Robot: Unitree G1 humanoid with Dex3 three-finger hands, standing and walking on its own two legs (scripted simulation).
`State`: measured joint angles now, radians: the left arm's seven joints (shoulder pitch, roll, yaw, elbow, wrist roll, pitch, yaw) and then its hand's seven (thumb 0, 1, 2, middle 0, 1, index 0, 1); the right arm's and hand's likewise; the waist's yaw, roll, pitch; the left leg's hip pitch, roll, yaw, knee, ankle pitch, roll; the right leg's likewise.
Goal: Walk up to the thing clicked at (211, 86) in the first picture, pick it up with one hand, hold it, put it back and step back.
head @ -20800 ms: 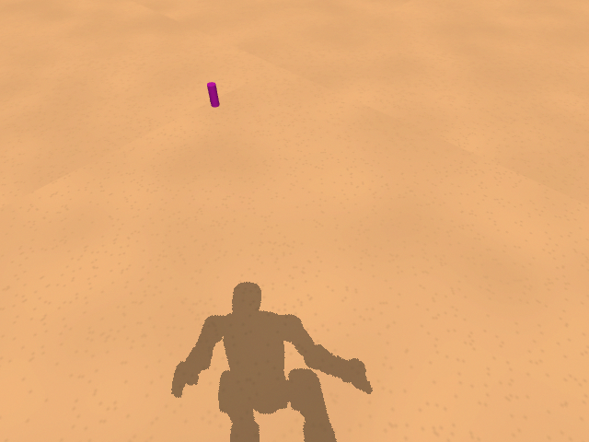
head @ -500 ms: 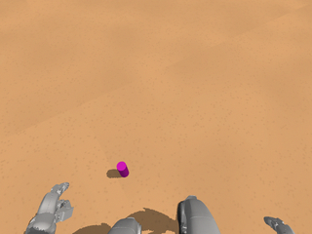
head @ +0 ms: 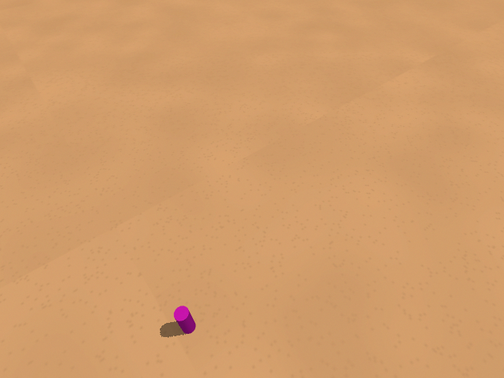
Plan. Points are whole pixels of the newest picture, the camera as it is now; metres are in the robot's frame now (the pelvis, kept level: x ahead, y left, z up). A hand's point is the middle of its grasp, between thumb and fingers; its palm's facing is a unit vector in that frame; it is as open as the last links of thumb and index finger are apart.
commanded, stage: walk up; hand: left
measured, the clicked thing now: (185, 320) +0.45 +0.28 -0.68
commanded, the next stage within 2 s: none
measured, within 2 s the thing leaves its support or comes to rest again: neither
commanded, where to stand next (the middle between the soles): +0.06 +0.04 m, yaw +0 degrees
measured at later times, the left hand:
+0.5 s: hand out of the picture +0.10 +0.31 -0.15, palm faces +0.01 -0.91 -0.42, open 7.3 cm
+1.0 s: hand out of the picture +0.03 +0.34 -0.16, palm faces -0.03 -0.92 -0.38, open 7.3 cm
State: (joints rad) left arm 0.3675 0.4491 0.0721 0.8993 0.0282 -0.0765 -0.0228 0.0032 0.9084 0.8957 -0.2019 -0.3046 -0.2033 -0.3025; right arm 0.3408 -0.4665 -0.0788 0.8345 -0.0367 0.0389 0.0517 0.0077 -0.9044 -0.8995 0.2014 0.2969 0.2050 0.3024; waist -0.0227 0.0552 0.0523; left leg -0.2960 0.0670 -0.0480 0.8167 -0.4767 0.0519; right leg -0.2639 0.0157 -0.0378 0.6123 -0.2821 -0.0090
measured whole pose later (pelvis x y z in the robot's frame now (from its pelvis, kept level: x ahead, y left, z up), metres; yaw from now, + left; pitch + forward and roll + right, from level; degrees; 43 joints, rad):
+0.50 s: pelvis +0.01 +0.03 -0.01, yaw +3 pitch -3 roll +0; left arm 0.17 0.40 0.02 0.87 -0.02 -0.01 0.04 0.00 0.91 0.90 -0.20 -0.30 -0.20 -0.30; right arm 0.18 -0.37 -0.04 0.84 -0.02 0.03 0.03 0.01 -0.91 -0.90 0.20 0.30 0.20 0.30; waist -0.02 0.00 0.17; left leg -0.38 -0.01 -0.02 0.71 -0.28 0.01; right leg -0.39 -0.02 0.05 0.95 -0.57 -0.03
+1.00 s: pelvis -0.05 +0.06 +0.00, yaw +0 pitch -3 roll +1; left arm 0.17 0.42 0.05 0.93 0.02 0.04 -0.01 0.00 0.91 0.90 -0.20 -0.30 -0.20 -0.30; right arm 0.17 -0.36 -0.03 0.92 -0.02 -0.03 0.00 0.01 -0.91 -0.90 0.20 0.30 0.21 0.30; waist 0.01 -0.05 0.14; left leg -0.30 -0.01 0.01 0.68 -0.33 0.01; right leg -0.42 0.00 0.09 0.95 -0.49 -0.03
